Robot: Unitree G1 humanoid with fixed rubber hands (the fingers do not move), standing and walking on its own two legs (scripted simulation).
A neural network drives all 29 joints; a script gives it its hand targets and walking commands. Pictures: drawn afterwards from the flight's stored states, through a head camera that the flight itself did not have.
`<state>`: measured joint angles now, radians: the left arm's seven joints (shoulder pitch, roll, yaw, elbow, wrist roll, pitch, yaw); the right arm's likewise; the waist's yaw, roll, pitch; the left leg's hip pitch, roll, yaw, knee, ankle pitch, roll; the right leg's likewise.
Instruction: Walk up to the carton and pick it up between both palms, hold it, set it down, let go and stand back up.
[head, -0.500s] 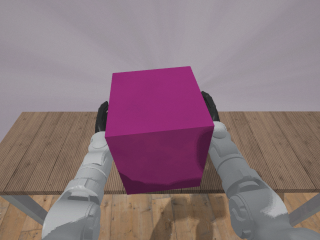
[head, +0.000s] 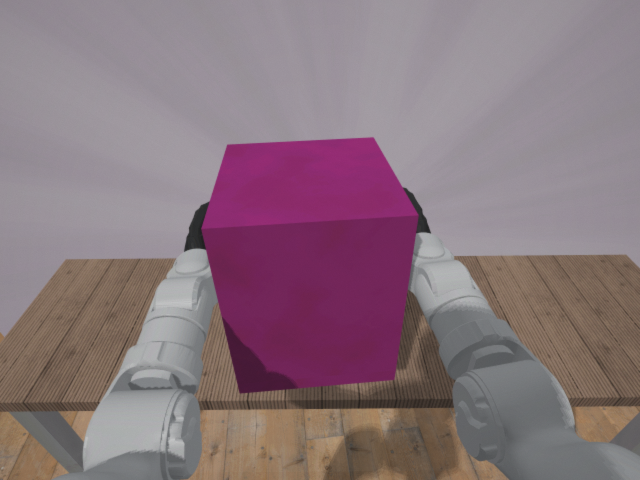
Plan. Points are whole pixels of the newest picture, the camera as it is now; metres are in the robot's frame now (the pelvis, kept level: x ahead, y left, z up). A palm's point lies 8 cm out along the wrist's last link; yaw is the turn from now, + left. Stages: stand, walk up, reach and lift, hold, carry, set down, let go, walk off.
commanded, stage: reach and lift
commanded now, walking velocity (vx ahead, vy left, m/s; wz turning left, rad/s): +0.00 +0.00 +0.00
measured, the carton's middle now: (309, 260) +0.36 +0.02 +0.14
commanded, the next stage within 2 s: hold in 0.86 s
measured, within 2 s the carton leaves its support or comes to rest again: neither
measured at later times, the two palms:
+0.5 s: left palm (203, 241) +0.38 +0.16 +0.16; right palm (422, 225) +0.38 -0.13 +0.18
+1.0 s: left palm (201, 236) +0.37 +0.16 +0.18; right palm (426, 219) +0.37 -0.13 +0.20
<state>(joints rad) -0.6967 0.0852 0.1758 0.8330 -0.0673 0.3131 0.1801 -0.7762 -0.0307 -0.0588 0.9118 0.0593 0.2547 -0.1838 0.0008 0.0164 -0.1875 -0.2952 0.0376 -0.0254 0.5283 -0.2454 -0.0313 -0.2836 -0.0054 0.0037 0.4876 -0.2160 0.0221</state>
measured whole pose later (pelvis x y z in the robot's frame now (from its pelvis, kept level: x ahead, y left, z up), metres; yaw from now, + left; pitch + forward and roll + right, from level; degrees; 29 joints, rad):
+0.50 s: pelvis +0.00 +0.00 +0.00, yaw +0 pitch -2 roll -1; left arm -0.67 0.09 0.19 0.65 -0.01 0.44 0.16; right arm -0.78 -0.02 -0.06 0.76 0.10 0.36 -0.21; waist -0.04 0.01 -0.13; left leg -0.22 0.04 -0.03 0.50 -0.25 -0.03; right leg -0.20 -0.01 0.00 0.44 -0.21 0.02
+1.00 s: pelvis +0.00 +0.00 +0.00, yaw +0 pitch -3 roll -1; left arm -0.66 0.09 0.19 0.56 0.00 0.51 0.15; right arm -0.78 -0.02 -0.06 0.70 0.13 0.41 -0.22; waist -0.05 0.01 -0.13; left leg -0.21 0.04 -0.03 0.50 -0.24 -0.03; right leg -0.19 -0.01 0.00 0.44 -0.20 0.02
